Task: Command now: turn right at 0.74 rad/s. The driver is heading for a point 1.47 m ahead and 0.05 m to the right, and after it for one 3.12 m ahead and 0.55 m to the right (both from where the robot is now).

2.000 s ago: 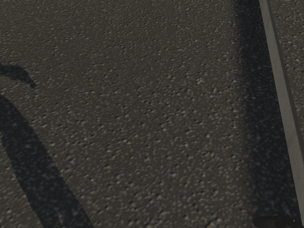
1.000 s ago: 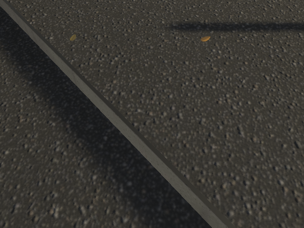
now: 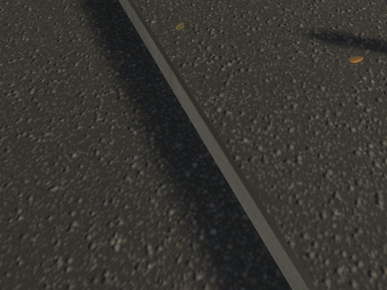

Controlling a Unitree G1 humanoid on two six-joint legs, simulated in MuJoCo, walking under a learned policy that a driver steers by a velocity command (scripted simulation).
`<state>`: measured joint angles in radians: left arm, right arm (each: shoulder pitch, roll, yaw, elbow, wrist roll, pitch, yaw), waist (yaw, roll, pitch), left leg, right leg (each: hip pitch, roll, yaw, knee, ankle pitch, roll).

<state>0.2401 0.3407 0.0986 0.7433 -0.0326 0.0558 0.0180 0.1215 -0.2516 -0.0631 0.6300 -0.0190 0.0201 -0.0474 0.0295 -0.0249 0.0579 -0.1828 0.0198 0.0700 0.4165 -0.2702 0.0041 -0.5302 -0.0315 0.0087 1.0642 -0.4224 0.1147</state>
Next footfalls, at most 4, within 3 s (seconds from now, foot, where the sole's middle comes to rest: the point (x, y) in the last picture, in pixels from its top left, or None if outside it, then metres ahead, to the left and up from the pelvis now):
0.18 right None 0.05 -0.15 -0.78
0.86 left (174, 289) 0.44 0.10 -0.78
1.34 right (178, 174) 0.88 0.11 -0.78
1.74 left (154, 102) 1.27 0.24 -0.78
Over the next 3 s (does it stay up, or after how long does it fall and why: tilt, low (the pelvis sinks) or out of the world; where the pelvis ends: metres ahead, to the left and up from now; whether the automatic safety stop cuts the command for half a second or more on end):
stays up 2.05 -0.34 0.10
